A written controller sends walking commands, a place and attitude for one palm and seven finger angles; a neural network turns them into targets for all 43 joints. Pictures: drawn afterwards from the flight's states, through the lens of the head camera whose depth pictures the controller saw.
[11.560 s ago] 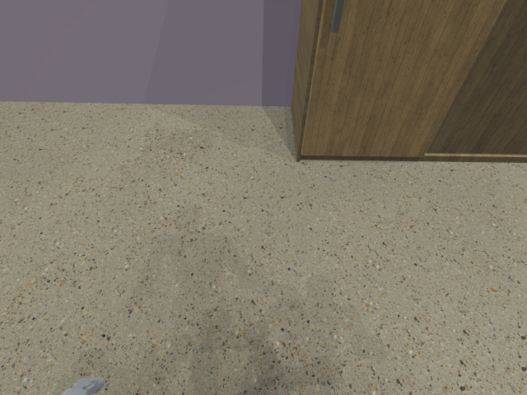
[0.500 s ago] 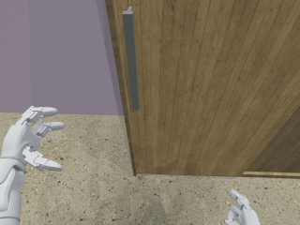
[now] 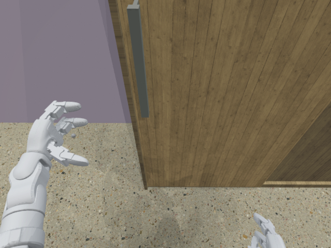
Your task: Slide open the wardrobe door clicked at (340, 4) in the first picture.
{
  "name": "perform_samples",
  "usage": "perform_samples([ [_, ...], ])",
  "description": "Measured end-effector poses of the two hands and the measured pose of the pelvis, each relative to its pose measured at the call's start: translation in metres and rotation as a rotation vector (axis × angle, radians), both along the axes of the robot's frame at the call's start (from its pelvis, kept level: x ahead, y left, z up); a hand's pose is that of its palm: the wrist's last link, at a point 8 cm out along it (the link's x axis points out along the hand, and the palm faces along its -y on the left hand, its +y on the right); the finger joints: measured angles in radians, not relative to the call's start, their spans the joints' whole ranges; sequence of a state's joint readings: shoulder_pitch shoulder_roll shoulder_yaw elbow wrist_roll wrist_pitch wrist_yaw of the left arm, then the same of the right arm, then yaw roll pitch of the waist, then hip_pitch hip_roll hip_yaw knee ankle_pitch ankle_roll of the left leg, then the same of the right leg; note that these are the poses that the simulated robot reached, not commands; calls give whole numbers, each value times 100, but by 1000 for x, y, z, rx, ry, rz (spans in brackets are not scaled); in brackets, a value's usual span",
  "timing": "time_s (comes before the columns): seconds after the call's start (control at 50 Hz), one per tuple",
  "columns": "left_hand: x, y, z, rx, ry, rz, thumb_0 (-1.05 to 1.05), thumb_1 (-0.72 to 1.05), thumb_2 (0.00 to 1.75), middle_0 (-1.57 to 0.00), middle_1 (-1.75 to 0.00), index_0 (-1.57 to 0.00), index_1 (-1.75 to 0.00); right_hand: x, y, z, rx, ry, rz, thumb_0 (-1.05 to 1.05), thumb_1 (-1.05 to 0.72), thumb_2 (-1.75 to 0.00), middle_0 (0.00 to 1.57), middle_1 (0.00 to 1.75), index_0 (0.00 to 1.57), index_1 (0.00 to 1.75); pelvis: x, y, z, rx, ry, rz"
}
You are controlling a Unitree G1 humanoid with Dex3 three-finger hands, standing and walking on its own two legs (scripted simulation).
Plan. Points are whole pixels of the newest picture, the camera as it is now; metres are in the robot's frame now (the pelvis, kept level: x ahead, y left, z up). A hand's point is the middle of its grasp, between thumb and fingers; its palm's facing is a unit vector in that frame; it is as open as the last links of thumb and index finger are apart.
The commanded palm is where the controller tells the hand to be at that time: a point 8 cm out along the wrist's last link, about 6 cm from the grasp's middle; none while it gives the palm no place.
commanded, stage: move the hooked fingers beside the handle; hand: left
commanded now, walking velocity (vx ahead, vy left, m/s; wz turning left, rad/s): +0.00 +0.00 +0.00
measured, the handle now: (141, 68) +0.55 +0.11 +0.16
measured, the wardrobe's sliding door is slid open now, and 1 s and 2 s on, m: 0.00 0.00 0.00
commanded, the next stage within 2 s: feel for the door with the fingertips in 2.00 s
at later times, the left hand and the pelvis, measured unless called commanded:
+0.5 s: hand (93, 117) +0.39 +0.21 +0.11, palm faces +0.05 -1.00 +0.00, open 14.0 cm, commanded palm +0.37 +0.26 +0.11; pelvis +0.01 +0.00 +0.00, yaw -1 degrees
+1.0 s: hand (110, 102) +0.45 +0.18 +0.11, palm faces +0.05 -1.00 +0.00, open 14.0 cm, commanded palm +0.43 +0.23 +0.10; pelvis +0.00 +0.01 -0.01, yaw -1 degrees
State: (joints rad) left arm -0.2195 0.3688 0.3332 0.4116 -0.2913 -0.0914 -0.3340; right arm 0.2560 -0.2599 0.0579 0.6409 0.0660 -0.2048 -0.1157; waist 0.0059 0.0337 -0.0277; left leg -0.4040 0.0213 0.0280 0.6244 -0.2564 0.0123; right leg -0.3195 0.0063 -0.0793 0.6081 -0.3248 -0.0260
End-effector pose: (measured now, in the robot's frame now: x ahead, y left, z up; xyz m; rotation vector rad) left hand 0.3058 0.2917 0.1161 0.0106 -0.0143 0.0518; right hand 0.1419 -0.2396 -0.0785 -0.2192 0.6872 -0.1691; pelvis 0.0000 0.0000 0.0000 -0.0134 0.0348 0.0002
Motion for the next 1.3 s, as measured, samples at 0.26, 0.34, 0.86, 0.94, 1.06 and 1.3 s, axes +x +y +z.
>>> perform_samples([
  [0.26,32,-14,-3,-1,1,4,-1,-50,30,-30,-120,-30,-120,-19,-5,-12,-1,106,-37,1,-90,-89,20,30,20,30,6,4,-1,1,22,-9],
  [0.34,43,-19,-5,-6,2,1,-1,-50,30,-30,-120,-30,-120,-22,-6,-14,-3,128,-46,1,-90,-89,20,30,20,30,7,4,-1,1,29,-11],
  [0.86,106,-47,-7,-17,0,-4,-1,-50,30,-30,-120,-30,-120,-65,-12,-30,2,295,-104,1,-90,-89,20,30,20,30,6,6,-8,-3,84,-20],
  [0.94,116,-51,-8,-12,7,-3,-1,-51,30,-30,-120,-30,-120,-76,-13,-34,2,329,-119,0,-90,-89,20,30,20,30,5,6,-10,-5,95,-20],
  [1.06,133,-61,-8,-16,6,-7,-1,-51,30,-30,-120,-30,-120,-96,-15,-39,3,390,-137,0,-90,-89,20,30,20,30,3,6,-12,-5,116,-22],
  [1.3,165,-70,-11,-9,2,5,-1,-50,30,-30,-120,-30,-120,-135,-18,-44,6,503,-199,0,-90,-89,20,30,20,30,5,5,-17,-5,169,-38],
])
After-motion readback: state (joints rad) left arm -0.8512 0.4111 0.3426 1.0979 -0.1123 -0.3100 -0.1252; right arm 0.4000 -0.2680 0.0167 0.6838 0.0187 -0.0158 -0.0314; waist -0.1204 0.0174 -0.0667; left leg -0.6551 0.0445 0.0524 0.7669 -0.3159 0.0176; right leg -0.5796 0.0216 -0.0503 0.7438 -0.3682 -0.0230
